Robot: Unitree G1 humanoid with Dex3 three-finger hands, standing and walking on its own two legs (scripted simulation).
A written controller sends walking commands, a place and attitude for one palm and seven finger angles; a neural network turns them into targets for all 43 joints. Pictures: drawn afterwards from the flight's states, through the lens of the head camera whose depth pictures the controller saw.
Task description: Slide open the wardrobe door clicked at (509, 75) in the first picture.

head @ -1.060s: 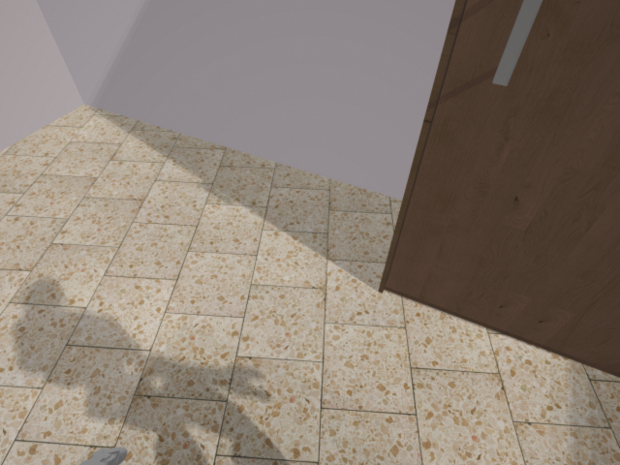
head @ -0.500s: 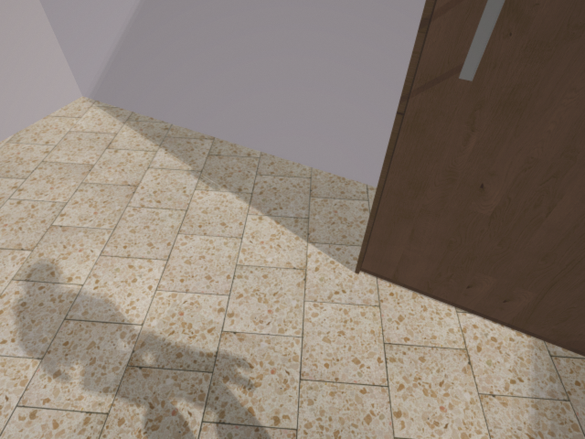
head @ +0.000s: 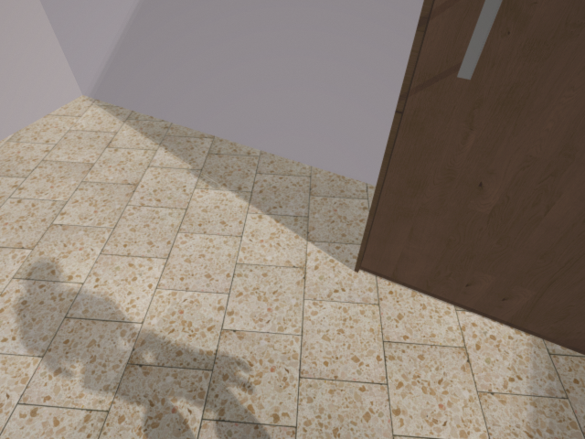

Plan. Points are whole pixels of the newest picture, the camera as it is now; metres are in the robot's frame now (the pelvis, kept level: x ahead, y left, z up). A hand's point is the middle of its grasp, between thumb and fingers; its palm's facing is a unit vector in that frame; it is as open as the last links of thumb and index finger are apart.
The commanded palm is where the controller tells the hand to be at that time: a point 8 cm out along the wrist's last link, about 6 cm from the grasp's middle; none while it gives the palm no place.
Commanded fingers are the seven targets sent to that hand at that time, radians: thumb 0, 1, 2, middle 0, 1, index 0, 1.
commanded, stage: look at it before walking up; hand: left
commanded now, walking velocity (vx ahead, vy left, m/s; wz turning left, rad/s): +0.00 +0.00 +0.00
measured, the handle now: (484, 22) +0.83 -0.33 +0.23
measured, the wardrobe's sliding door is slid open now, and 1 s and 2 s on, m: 0.00 0.00 0.00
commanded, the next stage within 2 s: turn to face it in 0.38 s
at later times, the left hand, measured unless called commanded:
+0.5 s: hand out of the picture +0.08 +0.25 -0.16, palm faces -0.03 -0.94 -0.34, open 7.4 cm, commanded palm none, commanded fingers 0.00 0.90 0.90 -0.20 -0.30 -0.20 -0.30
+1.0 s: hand out of the picture +0.08 +0.17 -0.18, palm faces -0.14 -0.95 -0.26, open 7.4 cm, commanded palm none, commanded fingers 0.00 0.90 0.90 -0.20 -0.30 -0.20 -0.30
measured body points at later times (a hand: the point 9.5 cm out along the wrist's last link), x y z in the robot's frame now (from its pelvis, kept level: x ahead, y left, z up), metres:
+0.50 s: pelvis +0.01 +0.00 +0.00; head +0.03 +0.00 +0.45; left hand +0.09 +0.29 -0.13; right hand +0.10 -0.30 -0.13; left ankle +0.02 +0.12 -0.74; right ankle +0.02 -0.12 -0.74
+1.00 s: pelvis +0.00 -0.02 -0.02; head +0.03 -0.05 +0.43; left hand +0.08 +0.22 -0.16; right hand +0.03 -0.28 -0.18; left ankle +0.00 +0.12 -0.70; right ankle +0.01 -0.11 -0.74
